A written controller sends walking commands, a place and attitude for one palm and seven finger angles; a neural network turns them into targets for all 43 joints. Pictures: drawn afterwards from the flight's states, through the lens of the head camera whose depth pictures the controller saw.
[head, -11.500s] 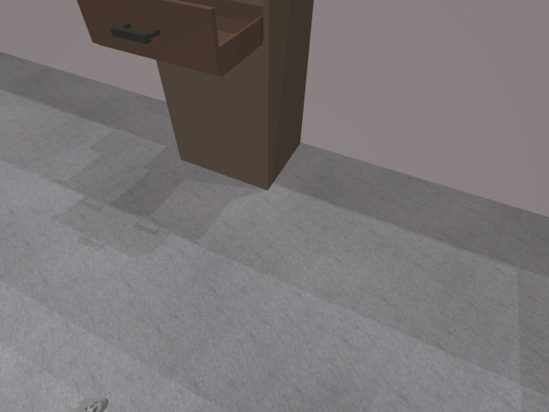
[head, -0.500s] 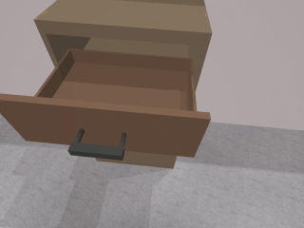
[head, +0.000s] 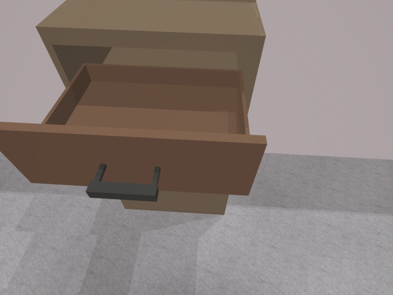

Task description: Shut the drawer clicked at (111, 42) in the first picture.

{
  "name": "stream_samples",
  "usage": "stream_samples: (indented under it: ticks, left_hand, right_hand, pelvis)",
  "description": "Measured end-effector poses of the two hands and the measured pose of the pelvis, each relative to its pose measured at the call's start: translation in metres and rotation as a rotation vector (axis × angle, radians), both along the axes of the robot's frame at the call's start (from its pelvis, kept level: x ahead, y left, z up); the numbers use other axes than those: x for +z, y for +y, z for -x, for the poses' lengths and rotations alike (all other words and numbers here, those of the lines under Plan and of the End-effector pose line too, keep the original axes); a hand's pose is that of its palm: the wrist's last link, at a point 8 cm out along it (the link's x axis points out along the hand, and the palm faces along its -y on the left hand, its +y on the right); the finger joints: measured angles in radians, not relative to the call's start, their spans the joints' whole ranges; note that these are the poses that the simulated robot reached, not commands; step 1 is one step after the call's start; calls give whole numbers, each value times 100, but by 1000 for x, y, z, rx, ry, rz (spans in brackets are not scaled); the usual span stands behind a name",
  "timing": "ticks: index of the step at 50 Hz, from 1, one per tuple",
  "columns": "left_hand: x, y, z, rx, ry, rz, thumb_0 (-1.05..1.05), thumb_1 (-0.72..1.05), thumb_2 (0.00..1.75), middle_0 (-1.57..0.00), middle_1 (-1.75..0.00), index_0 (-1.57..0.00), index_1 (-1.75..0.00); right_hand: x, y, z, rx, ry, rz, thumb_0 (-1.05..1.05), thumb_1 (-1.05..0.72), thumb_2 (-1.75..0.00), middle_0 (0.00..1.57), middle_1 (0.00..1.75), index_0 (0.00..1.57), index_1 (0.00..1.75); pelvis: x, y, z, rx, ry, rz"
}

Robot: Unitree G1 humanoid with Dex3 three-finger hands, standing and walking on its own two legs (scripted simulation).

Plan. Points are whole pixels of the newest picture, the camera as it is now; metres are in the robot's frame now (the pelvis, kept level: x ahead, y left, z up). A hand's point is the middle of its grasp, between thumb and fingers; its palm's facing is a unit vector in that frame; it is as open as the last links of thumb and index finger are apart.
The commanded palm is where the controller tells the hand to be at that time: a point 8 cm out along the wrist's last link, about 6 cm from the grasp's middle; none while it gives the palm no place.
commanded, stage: look again from close up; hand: left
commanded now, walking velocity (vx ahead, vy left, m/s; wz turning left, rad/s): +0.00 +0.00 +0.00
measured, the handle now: (126, 180) +0.31 +0.16 +0.08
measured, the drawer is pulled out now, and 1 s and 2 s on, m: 0.30 0.30 0.30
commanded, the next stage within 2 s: raise the hand and make a fist in 0.54 s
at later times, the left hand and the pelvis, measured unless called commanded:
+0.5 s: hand out of the picture +0.01 +0.15 -0.18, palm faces +0.02 -0.98 -0.17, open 7.3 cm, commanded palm none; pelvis +0.02 -0.01 +0.00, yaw +0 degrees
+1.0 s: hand (141, 273) +0.16 +0.11 +0.01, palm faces -0.03 -1.00 +0.00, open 6.3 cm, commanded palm +0.11 +0.20 -0.01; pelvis -0.02 -0.04 -0.04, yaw +2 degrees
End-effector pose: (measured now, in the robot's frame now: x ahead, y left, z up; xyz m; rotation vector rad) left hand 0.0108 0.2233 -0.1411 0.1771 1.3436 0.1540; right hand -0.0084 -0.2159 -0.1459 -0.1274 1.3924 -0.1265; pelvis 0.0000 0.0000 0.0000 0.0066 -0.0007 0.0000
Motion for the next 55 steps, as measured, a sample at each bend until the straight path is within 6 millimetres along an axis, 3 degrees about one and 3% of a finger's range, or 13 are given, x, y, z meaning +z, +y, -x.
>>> stream_samples:
  ticks: [15, 33, 34, 37, 39, 42, 44, 46, 49, 52, 55]
  left_hand:
    - [-6, -17, 8, 17, 68, 45, 1, 92, 90, -20, -30, -20, -30]
    - [-3, -21, -2, 25, 64, 33, 1, 92, 90, -20, -30, -20, -30]
    - [2, -17, -9, 59, 34, 18, 2, 93, 90, -20, -30, -20, -30]
    - [52, 4, -60, 87, -309, -86, 5, 97, 90, -21, -32, -21, -32]
    - [91, 5, -99, 66, -557, -118, 5, 97, 90, -22, -33, -22, -33]
    - [142, -9, -148, 6, -917, -80, 4, 96, 90, -25, -37, -25, -37]
    - [162, -25, -163, -40, -1109, 5, 3, 95, 90, -28, -40, -28, -40]
    - [167, -43, -163, -96, -1247, 110, 2, 94, 90, -31, -43, -31, -44]
    - [157, -57, -142, -171, -1309, 194, 1, 93, 90, -37, -49, -37, -49]
    - [143, -51, -111, -153, -1262, 171, 1, 92, 90, -43, -56, -43, -56]
    - [142, -35, -85, -85, -1249, 84, 1, 91, 90, -49, -62, -49, -62]
  right_hand:
    - [6, -10, -22, -1, 5, 32, 1, -92, -90, 20, 30, 20, 29]
    - [7, -15, -32, 6, 19, 32, 1, -93, -90, 20, 30, 20, 29]
    - [8, -17, -34, 1, -12, 37, 1, -93, -90, 20, 30, 20, 30]
    - [17, -26, -57, -1, -233, 58, 2, -93, -90, 21, 30, 20, 30]
    - [20, -32, -76, 12, -369, 57, 2, -92, -90, 21, 30, 20, 30]
    - [25, -44, -111, 53, -534, 62, 1, -92, -90, 21, 30, 20, 30]
    - [33, -53, -134, 69, -627, 70, 1, -91, -90, 21, 30, 20, 30]
    - [43, -60, -156, 85, -715, 79, 1, -91, -90, 21, 30, 20, 30]
    - [60, -69, -183, 120, -827, 95, 1, -91, -90, 21, 30, 20, 30]
    - [75, -72, -202, 152, -911, 110, 1, -90, -90, 20, 30, 20, 30]
    - [81, -69, -210, 187, -960, 109, 1, -90, -90, 20, 30, 19, 29]
  pelvis:
    - [2, -5, -15, -4, 2, 0]
    - [4, -10, -26, 5, 11, 1]
    - [3, -10, -26, 6, 14, 4]
    - [2, -12, -24, 10, 24, -18]
    - [-1, -13, -21, 41, 31, -23]
    - [-8, -16, -12, 59, 66, -17]
    - [-14, -21, -4, 53, 93, -12]
    - [-21, -27, 4, 44, 117, -13]
    - [-33, -36, 16, 39, 131, -17]
    - [-41, -44, 27, 46, 124, -15]
    - [-46, -51, 34, 64, 110, -2]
